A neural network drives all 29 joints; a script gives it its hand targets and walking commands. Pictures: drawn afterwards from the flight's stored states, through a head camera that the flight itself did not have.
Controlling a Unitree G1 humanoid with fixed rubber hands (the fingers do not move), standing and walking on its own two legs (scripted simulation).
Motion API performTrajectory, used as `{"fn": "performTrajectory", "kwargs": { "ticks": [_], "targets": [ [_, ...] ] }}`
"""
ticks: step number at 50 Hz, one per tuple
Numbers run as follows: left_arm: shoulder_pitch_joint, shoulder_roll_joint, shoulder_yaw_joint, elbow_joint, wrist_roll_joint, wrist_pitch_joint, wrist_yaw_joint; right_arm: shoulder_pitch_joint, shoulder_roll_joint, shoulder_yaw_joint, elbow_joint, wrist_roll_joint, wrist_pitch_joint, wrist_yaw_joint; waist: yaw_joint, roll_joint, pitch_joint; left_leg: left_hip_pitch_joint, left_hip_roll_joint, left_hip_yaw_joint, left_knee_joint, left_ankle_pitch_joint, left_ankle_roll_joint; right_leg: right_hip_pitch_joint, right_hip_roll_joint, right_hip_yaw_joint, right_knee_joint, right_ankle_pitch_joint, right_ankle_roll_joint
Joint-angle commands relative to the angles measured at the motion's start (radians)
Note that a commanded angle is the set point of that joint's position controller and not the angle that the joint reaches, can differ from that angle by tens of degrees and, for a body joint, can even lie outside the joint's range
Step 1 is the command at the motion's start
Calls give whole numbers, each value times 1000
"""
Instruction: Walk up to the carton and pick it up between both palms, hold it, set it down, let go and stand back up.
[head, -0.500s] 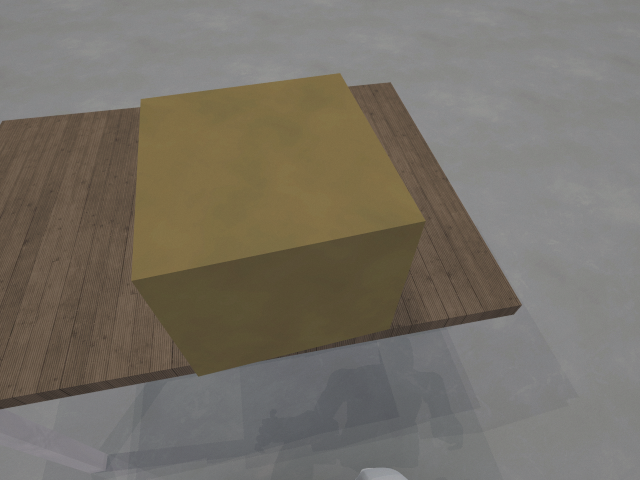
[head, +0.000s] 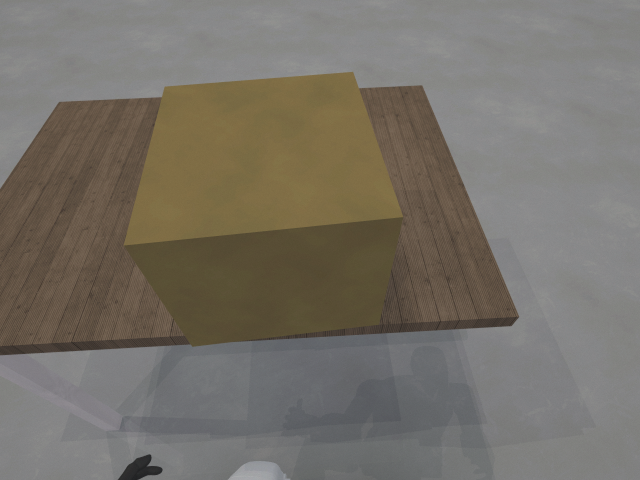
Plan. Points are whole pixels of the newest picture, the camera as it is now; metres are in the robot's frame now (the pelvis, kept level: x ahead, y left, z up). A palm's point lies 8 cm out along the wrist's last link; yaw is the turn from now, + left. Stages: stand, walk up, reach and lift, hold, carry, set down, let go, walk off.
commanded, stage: walk up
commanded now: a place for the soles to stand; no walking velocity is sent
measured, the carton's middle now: (273, 207) +0.49 +0.10 +0.03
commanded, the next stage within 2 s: none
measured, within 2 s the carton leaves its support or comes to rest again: neither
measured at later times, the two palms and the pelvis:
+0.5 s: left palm out of the picture +0.05 +0.29 -0.13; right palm out of the picture +0.11 -0.20 -0.13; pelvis +0.00 +0.03 -0.01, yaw +10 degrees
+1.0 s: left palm out of the picture +0.00 +0.32 -0.13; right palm out of the picture +0.11 -0.20 -0.12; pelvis +0.00 +0.04 -0.01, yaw +16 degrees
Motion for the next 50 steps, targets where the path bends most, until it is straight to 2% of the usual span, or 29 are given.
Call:
{"fn": "performTrajectory", "kwargs": {
  "ticks": [1, 2, 4, 5, 6, 7, 8, 9, 10, 11, 12, 13, 17, 19, 20, 21, 22, 23, 24, 26, 28, 31, 32, 34, 36, 38, 46, 48, 50],
  "targets": [
    [5, 184, 42, -35, 11, -3, 1, 20, -37, -20, -79, 4, -16, 11, 13, -199, -35, -33, 22, 2, -160, -10, 15, 84, -256, 213, -178, -142, -171],
    [7, 202, 45, -31, 13, 4, -3, 19, -25, -14, -82, 6, -20, 8, 24, -206, -20, 3, 8, 33, -203, -1, 23, 42, -257, 198, -159, -130, -168],
    [-36, 229, 48, -41, 11, 19, -13, 73, -15, -19, -77, 9, -34, 5, -24, -207, -45, 159, -1, 61, -365, 148, 46, -40, -249, 141, -71, -98, -144],
    [-60, 214, 34, -33, 11, 29, -25, 129, -15, -24, -62, 12, -47, 1, -56, -119, -61, 250, -20, 78, -462, 293, 51, -93, -204, 82, 20, -99, -109],
    [-29, 164, 14, -34, 9, 35, -36, 144, -50, -36, -66, 13, -57, -4, -59, 38, -58, 285, 8, -4, -545, 287, 64, -143, -141, 47, 113, -190, -62],
    [-7, 85, -15, -61, -8, 38, -47, 132, -120, -54, -102, 17, -63, -9, -50, 213, -29, 264, 225, -345, -643, 256, 127, -260, -20, -30, 311, -360, 15],
    [-8, 68, -27, -62, -6, 47, -42, 119, -154, -55, -112, 36, -60, -20, -41, 160, 8, 140, 313, -456, -672, 198, 193, -250, 14, 52, 404, -450, 31],
    [-37, 79, -18, -67, -15, 53, -36, 98, -157, -51, -112, 47, -54, -32, -57, 121, 51, 87, 319, -437, -686, 212, 245, -233, 7, 93, 432, -460, 27],
    [-65, 87, -19, -72, -15, 48, -32, 59, -118, -38, -122, 48, -51, -37, -53, 113, 69, 88, 282, -381, -652, 337, 253, -238, 5, 109, 450, -411, 21],
    [-46, 91, -14, -60, -19, 42, -30, 17, -110, -31, -135, 36, -50, -38, -27, 123, 65, 132, 215, -300, -607, 404, 216, -261, 2, 128, 431, -343, 22],
    [-7, 111, -11, -46, -16, 33, -31, -16, -94, -31, -150, 32, -49, -36, -15, 114, -2, 171, 175, -236, -579, 476, 210, -222, 26, 105, 427, -282, 27],
    [14, 111, -9, -44, -12, 27, -32, -14, -99, -29, -159, 26, -53, -35, -19, 141, -45, 179, 173, -242, -557, 530, 211, -189, 25, 92, 426, -273, 28],
    [-27, 74, -15, -57, -14, 24, -34, -22, -69, -20, -154, 25, -58, -29, -46, 120, -76, 160, 168, -242, -516, 489, 217, -79, 50, 46, 263, -215, 34],
    [8, 55, -20, -58, -22, 22, -33, -60, -83, -10, -155, 25, -51, -28, -11, 102, -76, 140, 155, -234, -467, 455, 206, 5, 56, 41, 63, -86, 20],
    [18, 52, -21, -57, -18, 16, -33, -50, -72, -7, -153, 25, -49, -25, -7, 49, -67, 70, 140, -254, -458, 415, 183, 87, 56, 42, -27, -1, 11],
    [8, 87, -15, -71, -13, 8, -31, -20, -58, 7, -144, 35, -50, -19, -18, 16, -71, -18, 114, -256, -453, 373, 148, 182, 4, 116, -34, 33, -6],
    [33, 108, -11, -60, -9, 4, -30, 6, -9, 27, -129, 35, -56, -15, -20, -75, -91, -76, 73, -214, -396, 263, 117, 230, -102, 253, -110, -22, -33],
    [14, 152, 1, -63, -29, 4, -29, 19, 14, 39, -116, 33, -51, -16, -29, -122, -60, -6, -9, -133, -338, 145, 78, 110, -213, 358, -184, -76, -82],
    [-30, 172, 5, -52, -40, 9, -32, 17, 13, 37, -109, 26, -49, -24, -50, -85, -4, 119, -4, -100, -366, 139, 76, -54, -231, 318, -182, -96, -119],
    [-51, 140, -3, -29, -47, 9, -45, -13, -21, 32, -96, 21, -58, -23, -40, -77, 39, 141, 9, -140, -415, 258, 86, -103, -131, 234, -206, -131, -76],
    [-37, 142, -7, -29, -43, 7, -48, 16, -41, 27, -77, 28, -70, -17, -39, -98, -9, 142, 16, -159, -424, 310, 86, -40, -112, 204, -188, -177, -59],
    [-46, 122, -10, -19, -35, 7, -50, 3, -47, 29, -59, 32, -87, -20, -39, -65, -59, 101, 35, -181, -458, 389, 92, 94, -82, 130, -115, -29, -47],
    [-40, 121, -9, -11, -37, 8, -52, 4, -38, 38, -56, 35, -87, -20, -23, -77, -72, 111, 44, -198, -458, 408, 92, 84, -65, 117, -105, -49, -40],
    [-56, 113, -6, -8, -32, 10, -50, -13, -55, 32, -51, 40, -86, -24, -24, -8, -43, 46, 43, -197, -457, 436, 92, 128, -59, 91, -93, -11, -43],
    [-35, 130, -4, 5, -33, 14, -52, -17, -49, 37, -53, 38, -81, -27, -12, -30, -73, 57, 38, -194, -445, 390, 91, 113, -79, 85, -96, -66, -49],
    [-42, 140, -5, 4, -33, 20, -47, -25, -62, 36, -58, 41, -77, -27, -9, -2, -68, 43, 34, -210, -448, 354, 96, 100, -76, 82, -101, -120, -47],
    [-59, 147, -10, 12, -29, 28, -47, 19, -68, 37, -61, 40, -73, -28, -23, 4, -36, -18, 17, -231, -458, 270, 90, 105, -90, 58, -112, -186, -55],
    [-51, 157, -6, 15, -26, 30, -47, 23, -77, 31, -63, 39, -77, -30, -21, 64, -76, 12, 29, -275, -478, 315, 102, 120, -59, 23, -48, -153, -40],
    [-36, 134, -10, 10, -26, 29, -49, 2, -99, 30, -77, 39, -74, -33, -13, 64, -87, -34, 44, -341, -519, 274, 110, 164, -17, 18, -28, -150, -34]
  ]
}}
